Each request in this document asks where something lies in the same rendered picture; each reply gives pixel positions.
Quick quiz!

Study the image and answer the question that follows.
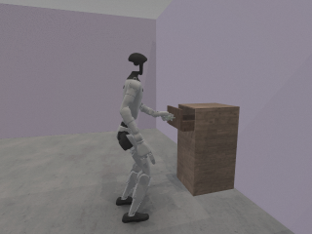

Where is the right robot forearm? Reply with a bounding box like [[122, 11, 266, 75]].
[[121, 107, 144, 144]]

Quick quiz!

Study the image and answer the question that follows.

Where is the left robot forearm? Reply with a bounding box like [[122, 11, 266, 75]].
[[140, 103, 160, 118]]

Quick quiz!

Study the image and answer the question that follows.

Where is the robot right upper arm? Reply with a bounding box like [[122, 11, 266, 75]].
[[119, 80, 140, 115]]

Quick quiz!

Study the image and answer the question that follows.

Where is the drawer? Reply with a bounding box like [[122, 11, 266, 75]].
[[167, 105, 195, 132]]

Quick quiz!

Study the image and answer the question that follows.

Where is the handle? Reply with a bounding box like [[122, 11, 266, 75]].
[[164, 115, 176, 120]]

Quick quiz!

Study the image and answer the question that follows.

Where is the right robot shin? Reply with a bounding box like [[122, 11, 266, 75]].
[[129, 174, 152, 216]]

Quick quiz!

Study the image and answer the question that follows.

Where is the cabinet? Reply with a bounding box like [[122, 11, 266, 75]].
[[176, 102, 240, 197]]

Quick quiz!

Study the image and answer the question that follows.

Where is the robot torso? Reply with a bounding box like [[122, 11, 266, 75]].
[[116, 77, 143, 140]]

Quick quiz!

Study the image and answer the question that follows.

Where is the robot left hand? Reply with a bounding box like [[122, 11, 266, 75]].
[[160, 111, 174, 121]]

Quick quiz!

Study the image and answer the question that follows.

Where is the robot right hand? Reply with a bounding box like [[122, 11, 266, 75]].
[[136, 142, 156, 168]]

